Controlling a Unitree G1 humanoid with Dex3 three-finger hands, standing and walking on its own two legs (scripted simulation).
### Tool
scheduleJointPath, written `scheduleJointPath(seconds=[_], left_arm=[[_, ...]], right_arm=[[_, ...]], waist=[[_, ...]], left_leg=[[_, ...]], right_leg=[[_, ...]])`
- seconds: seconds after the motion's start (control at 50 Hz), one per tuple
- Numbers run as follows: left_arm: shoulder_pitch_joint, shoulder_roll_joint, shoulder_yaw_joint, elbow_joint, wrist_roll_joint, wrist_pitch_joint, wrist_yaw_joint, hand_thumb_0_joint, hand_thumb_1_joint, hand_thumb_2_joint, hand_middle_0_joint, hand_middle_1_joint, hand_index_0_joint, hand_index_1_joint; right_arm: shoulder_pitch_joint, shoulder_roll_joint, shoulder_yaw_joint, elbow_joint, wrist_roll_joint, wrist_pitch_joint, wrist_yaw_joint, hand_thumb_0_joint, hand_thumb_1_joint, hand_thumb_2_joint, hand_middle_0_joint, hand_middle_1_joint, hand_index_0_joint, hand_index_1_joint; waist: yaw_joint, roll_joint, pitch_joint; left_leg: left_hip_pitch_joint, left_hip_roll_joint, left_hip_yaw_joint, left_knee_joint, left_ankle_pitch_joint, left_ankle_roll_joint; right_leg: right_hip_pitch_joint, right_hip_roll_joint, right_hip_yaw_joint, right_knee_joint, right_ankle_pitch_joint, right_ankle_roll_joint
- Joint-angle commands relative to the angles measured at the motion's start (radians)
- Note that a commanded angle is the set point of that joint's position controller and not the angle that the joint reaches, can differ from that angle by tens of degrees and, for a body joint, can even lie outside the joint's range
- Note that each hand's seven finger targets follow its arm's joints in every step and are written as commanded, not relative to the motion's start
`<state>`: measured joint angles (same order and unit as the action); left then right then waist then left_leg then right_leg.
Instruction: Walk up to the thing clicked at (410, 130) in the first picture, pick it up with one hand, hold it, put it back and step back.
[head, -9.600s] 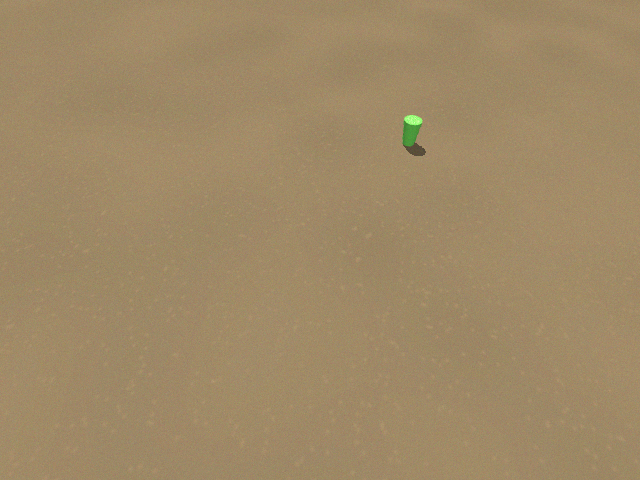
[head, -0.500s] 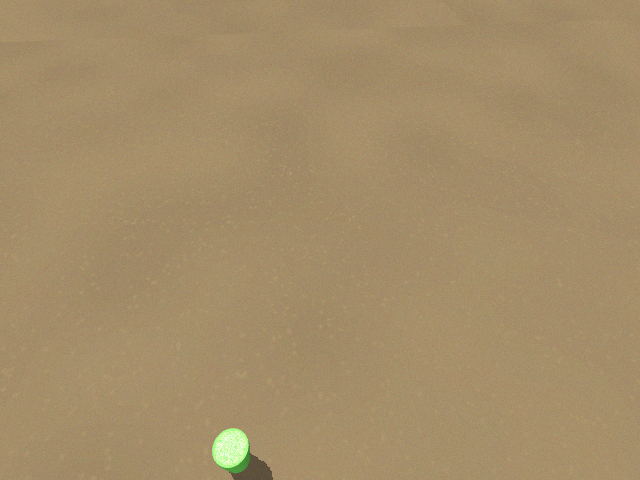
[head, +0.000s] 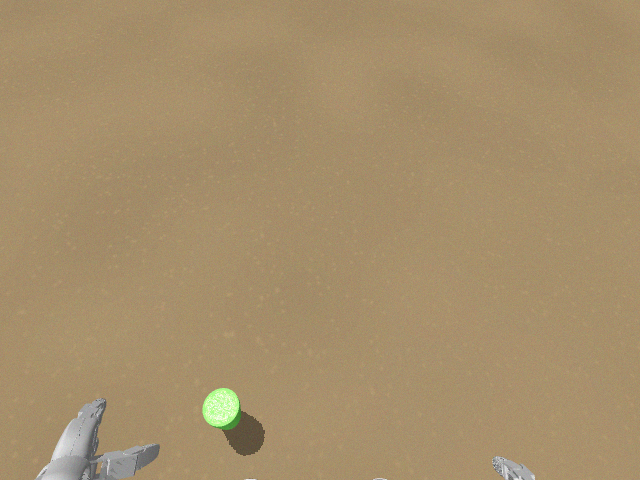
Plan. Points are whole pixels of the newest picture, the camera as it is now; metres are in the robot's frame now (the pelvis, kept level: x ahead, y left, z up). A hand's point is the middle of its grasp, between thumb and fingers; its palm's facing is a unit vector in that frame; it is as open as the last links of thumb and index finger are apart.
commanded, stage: go down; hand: left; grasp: from the side
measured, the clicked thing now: (225, 412) +0.33 +0.24 -0.69
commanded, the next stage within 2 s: none
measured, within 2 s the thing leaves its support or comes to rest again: neither
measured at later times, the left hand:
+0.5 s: hand (107, 471) +0.16 +0.30 -0.18, palm faces +0.11 -0.94 -0.34, open 17.2 cm
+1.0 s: hand (94, 458) +0.18 +0.36 -0.26, palm faces +0.19 -0.95 -0.26, open 17.5 cm
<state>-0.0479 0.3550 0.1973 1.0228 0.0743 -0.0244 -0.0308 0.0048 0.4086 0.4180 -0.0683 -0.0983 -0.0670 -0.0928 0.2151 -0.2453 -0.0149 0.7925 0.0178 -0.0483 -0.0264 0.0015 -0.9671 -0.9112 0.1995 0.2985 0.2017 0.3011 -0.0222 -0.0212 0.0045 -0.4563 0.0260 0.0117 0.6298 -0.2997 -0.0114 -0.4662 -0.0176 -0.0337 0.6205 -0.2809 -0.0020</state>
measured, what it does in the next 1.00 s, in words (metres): lowers itself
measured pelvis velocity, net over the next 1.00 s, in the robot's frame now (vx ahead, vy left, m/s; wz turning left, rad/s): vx -0.04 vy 0.01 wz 0.00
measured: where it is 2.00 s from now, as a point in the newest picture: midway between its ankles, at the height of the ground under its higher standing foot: outside the picture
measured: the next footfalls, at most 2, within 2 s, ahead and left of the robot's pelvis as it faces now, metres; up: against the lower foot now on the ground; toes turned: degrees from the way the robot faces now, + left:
none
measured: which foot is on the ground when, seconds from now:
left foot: down 0.00-1.00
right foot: down 0.00-1.00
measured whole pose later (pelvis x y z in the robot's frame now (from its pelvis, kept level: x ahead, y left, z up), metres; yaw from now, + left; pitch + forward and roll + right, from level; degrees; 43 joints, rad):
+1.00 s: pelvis -0.04 +0.01 -0.19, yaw +0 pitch +29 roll -3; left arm 0.06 0.50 0.52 0.63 -0.12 -0.23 -0.36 -0.01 -0.57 0.03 -0.09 -0.07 -0.09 -0.07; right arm 0.12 -0.29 0.00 0.59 -0.01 -0.21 -0.04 0.01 -0.94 -0.90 0.20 0.30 0.20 0.30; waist 0.01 -0.04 -0.16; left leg -1.48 0.02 -0.05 1.64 -0.66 0.00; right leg -1.46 -0.04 -0.06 1.60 -0.64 0.00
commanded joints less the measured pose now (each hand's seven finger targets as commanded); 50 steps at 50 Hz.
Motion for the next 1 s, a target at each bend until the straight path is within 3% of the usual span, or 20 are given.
scheduleJointPath(seconds=[0.0, 0.06, 0.08, 0.16, 0.18, 0.22, 0.24, 0.32, 0.36, 0.44, 0.5, 0.56, 0.62, 0.76, 0.8, 0.84, 0.9, 0.96, 0.98], left_arm=[[0.04, 0.227, 0.088, -0.108, -0.002, 0.032, 0.016, 0.0, -0.097, 0.134, -0.036, -0.066, -0.046, -0.057], [0.065, 0.219, 0.097, -0.197, -0.014, 0.032, -0.006, 0.0, -0.259, 0.098, -0.053, -0.075, -0.063, -0.065], [0.098, 0.19, 0.09, -0.209, -0.023, 0.034, -0.018, 0.0, -0.306, 0.089, -0.052, -0.081, -0.064, -0.071], [0.117, 0.179, 0.092, -0.405, -0.042, 0.032, -0.046, 0.0, -0.456, 0.033, -0.073, -0.078, -0.085, -0.068], [0.114, 0.21, 0.115, -0.478, -0.043, 0.033, -0.044, 0.0, -0.477, 0.028, -0.079, -0.075, -0.088, -0.067], [0.184, 0.194, 0.11, -0.497, -0.044, 0.055, -0.044, 0.0, -0.538, 0.015, -0.083, -0.075, -0.091, -0.068], [0.204, 0.204, 0.125, -0.534, -0.044, 0.064, -0.043, 0.0, -0.54, 0.016, -0.083, -0.076, -0.093, -0.068], [0.262, 0.222, 0.155, -0.649, -0.043, 0.106, -0.027, 0.0, -0.549, 0.008, -0.082, -0.06, -0.087, -0.056], [0.298, 0.195, 0.142, -0.656, -0.049, 0.13, -0.027, 0.0, -0.565, 0.0, -0.086, -0.055, -0.092, -0.05], [0.308, 0.2, 0.161, -0.708, -0.056, 0.156, -0.029, 0.0, -0.561, 0.0, -0.085, -0.043, -0.089, -0.04], [0.357, 0.189, 0.176, -0.695, -0.071, 0.152, -0.042, 0.0, -0.572, 0.0, -0.09, -0.044, -0.094, -0.041], [0.342, 0.211, 0.198, -0.713, -0.085, 0.123, -0.071, 0.0, -0.564, 0.0, -0.091, -0.052, -0.097, -0.047], [0.339, 0.217, 0.225, -0.708, -0.104, 0.082, -0.103, 0.0, -0.559, 0.0, -0.088, -0.044, -0.094, -0.04], [0.38, 0.27, 0.316, -0.69, -0.165, -0.057, -0.204, 0.0, -0.594, 0.0, -0.086, -0.04, -0.089, -0.038], [0.249, 0.312, 0.342, -0.675, -0.177, -0.109, -0.229, 0.0, -0.611, 0.0, -0.088, -0.046, -0.089, -0.046], [0.159, 0.345, 0.375, -0.608, -0.195, -0.177, -0.258, 0.0, -0.609, 0.033, -0.08, -0.091, -0.084, -0.088], [0.061, 0.43, 0.429, -0.566, -0.219, -0.271, -0.315, 0.0, -0.584, 0.055, -0.068, -0.09, -0.072, -0.088], [0.045, 0.434, 0.432, -0.511, -0.235, -0.306, -0.373, 0.0, -0.521, 0.079, -0.059, -0.093, -0.058, -0.093], [0.022, 0.461, 0.455, -0.508, -0.243, -0.314, -0.389, 0.0, -0.523, 0.077, -0.059, -0.097, -0.06, -0.095]], right_arm=[[-0.003, -0.18, -0.068, -0.169, 0.005, -0.035, -0.004, 0.0, -0.924, -0.907, 0.199, 0.3, 0.199, 0.3], [-0.005, -0.176, -0.075, -0.216, 0.004, -0.05, -0.005, 0.0, -0.908, -0.902, 0.199, 0.3, 0.199, 0.3], [0.002, -0.174, -0.076, -0.228, 0.004, -0.057, -0.005, 0.0, -0.891, -0.897, 0.199, 0.3, 0.2, 0.3], [0.017, -0.171, -0.08, -0.266, 0.004, -0.082, -0.014, 0.0, -0.875, -0.891, 0.2, 0.3, 0.2, 0.3], [0.019, -0.174, -0.084, -0.277, 0.003, -0.088, -0.018, 0.0, -0.875, -0.891, 0.2, 0.3, 0.2, 0.3], [0.022, -0.17, -0.078, -0.292, 0.004, -0.095, -0.024, 0.0, -0.883, -0.893, 0.2, 0.3, 0.2, 0.3], [0.018, -0.168, -0.079, -0.299, 0.001, -0.099, -0.026, 0.0, -0.884, -0.893, 0.2, 0.3, 0.2, 0.3], [0.024, -0.163, -0.074, -0.324, 0.001, -0.109, -0.039, 0.0, -0.882, -0.893, 0.199, 0.3, 0.2, 0.3], [0.021, -0.165, -0.069, -0.331, -0.001, -0.118, -0.043, 0.0, -0.888, -0.894, 0.199, 0.3, 0.199, 0.3], [0.007, -0.153, -0.063, -0.351, -0.006, -0.133, -0.052, 0.0, -0.886, -0.894, 0.2, 0.3, 0.199, 0.3], [0.005, -0.149, -0.059, -0.358, -0.01, -0.146, -0.051, 0.0, -0.897, -0.896, 0.199, 0.3, 0.199, 0.3], [-0.003, -0.15, -0.059, -0.368, -0.016, -0.157, -0.046, 0.0, -0.903, -0.898, 0.2, 0.3, 0.2, 0.3], [-0.009, -0.152, -0.062, -0.375, -0.018, -0.168, -0.038, 0.0, -0.914, -0.901, 0.199, 0.3, 0.199, 0.3], [-0.031, -0.177, -0.069, -0.377, -0.015, -0.185, -0.018, 0.0, -0.943, -0.909, 0.199, 0.3, 0.199, 0.3], [-0.029, -0.191, -0.07, -0.357, -0.015, -0.191, -0.016, 0.0, -0.942, -0.909, 0.198, 0.3, 0.199, 0.3], [-0.041, -0.201, -0.068, -0.342, -0.015, -0.199, -0.016, 0.0, -0.954, -0.912, 0.198, 0.3, 0.199, 0.3], [-0.048, -0.214, -0.065, -0.315, -0.019, -0.204, -0.025, 0.0, -0.941, -0.91, 0.199, 0.3, 0.199, 0.3], [-0.051, -0.23, -0.067, -0.302, -0.023, -0.203, -0.031, 0.0, -0.928, -0.908, 0.199, 0.3, 0.199, 0.3], [-0.052, -0.238, -0.067, -0.294, -0.022, -0.204, -0.033, 0.0, -0.917, -0.905, 0.199, 0.3, 0.199, 0.3]], waist=[[0.033, 0.063, -0.207], [0.021, 0.037, -0.237], [0.02, 0.033, -0.231], [0.003, 0.093, -0.301], [0.008, 0.107, -0.339], [-0.005, 0.088, -0.34], [0.009, 0.104, -0.34], [0.007, 0.1, -0.374], [-0.006, 0.095, -0.353], [-0.009, 0.113, -0.339], [-0.001, 0.104, -0.355], [0.003, 0.126, -0.374], [0.008, 0.12, -0.364], [0.049, 0.115, -0.471], [0.023, 0.118, -0.502], [0.013, 0.093, -0.491], [0.024, 0.107, -0.527], [0.036, 0.141, -0.562], [0.044, 0.143, -0.583]], left_leg=[[-0.047, -0.037, 0.002, 0.024, 0.128, 0.012], [-0.113, -0.028, -0.004, 0.102, 0.079, 0.016], [-0.133, -0.025, -0.007, 0.123, 0.059, 0.017], [-0.138, -0.007, -0.035, 0.181, 0.067, 0.008], [-0.126, -0.004, -0.04, 0.196, 0.09, 0.007], [-0.142, 0.004, -0.052, 0.22, 0.121, 0.006], [-0.16, 0.001, -0.047, 0.236, 0.121, 0.006], [-0.185, -0.003, -0.041, 0.273, 0.105, 0.012], [-0.194, 0.004, -0.053, 0.286, 0.13, 0.008], [-0.239, 0.002, -0.054, 0.321, 0.099, 0.009], [-0.27, 0.001, -0.058, 0.36, 0.13, 0.012], [-0.304, 0.002, -0.063, 0.412, 0.174, 0.01], [-0.384, -0.005, -0.057, 0.461, 0.093, 0.013], [-0.513, -0.015, -0.067, 0.592, 0.069, 0.018], [-0.561, -0.011, -0.073, 0.65, 0.067, 0.02], [-0.657, -0.015, -0.075, 0.721, -0.003, 0.028], [-0.752, -0.019, -0.074, 0.786, -0.117, 0.031], [-0.769, -0.015, -0.085, 0.796, -0.218, 0.021], [-0.78, -0.014, -0.089, 0.804, -0.237, 0.019]], right_leg=[[0.043, 0.02, -0.003, 0.017, 0.091, -0.024], [-0.039, 0.023, -0.005, 0.095, 0.033, -0.022], [-0.07, 0.023, -0.007, 0.119, 0.015, -0.021], [-0.167, 0.027, -0.015, 0.218, 0.011, -0.026], [-0.171, 0.025, -0.015, 0.234, 0.024, -0.026], [-0.195, 0.028, -0.018, 0.264, 0.037, -0.025], [-0.203, 0.024, -0.016, 0.278, 0.04, -0.023], [-0.2, 0.018, -0.006, 0.288, 0.043, -0.02], [-0.236, 0.02, -0.014, 0.315, 0.048, -0.019], [-0.279, 0.017, -0.014, 0.337, 0.025, -0.018], [-0.303, 0.018, -0.021, 0.376, 0.034, -0.02], [-0.359, 0.017, -0.025, 0.436, 0.045, -0.023], [-0.424, 0.017, -0.02, 0.485, 0.0, -0.023], [-0.554, 0.013, -0.016, 0.64, -0.029, -0.028], [-0.625, 0.011, -0.01, 0.691, -0.027, -0.026], [-0.714, 0.01, -0.005, 0.748, -0.081, -0.023], [-0.779, 0.005, 0.019, 0.798, -0.165, -0.023], [-0.83, 0.0, 0.041, 0.819, -0.255, -0.024], [-0.845, 0.002, 0.036, 0.832, -0.267, -0.023]])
